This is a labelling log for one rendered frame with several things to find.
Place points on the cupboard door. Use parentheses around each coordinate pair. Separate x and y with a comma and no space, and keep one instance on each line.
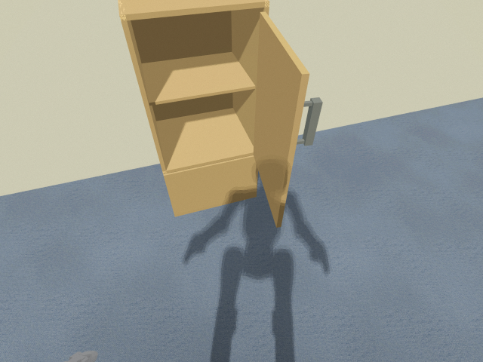
(282,82)

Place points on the handle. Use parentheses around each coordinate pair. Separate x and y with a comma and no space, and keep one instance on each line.
(312,118)

